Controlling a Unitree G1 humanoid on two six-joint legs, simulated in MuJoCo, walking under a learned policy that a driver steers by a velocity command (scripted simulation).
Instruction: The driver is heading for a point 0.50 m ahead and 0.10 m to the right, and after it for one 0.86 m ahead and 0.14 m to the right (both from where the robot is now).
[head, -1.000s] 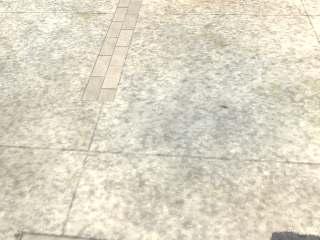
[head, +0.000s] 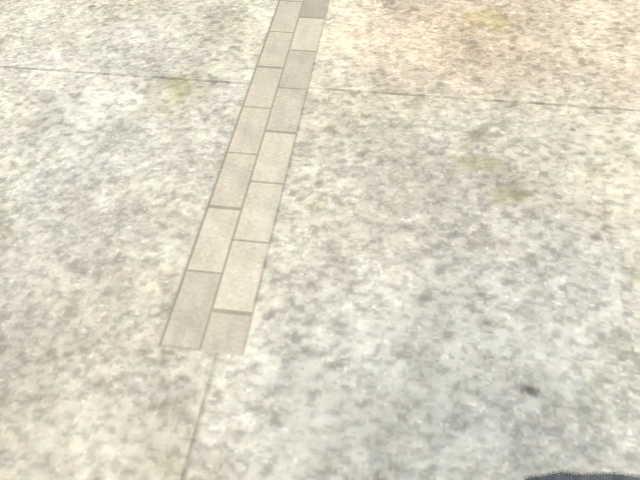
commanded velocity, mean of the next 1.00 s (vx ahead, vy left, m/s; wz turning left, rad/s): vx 0.35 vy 0.00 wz -0.53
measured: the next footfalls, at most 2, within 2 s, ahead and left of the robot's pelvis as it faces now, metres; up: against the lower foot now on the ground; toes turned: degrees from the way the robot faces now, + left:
left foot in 0.32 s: +0.38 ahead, +0.12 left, +0.00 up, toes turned -14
right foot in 0.80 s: +0.51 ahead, -0.15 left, +0.00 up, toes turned -30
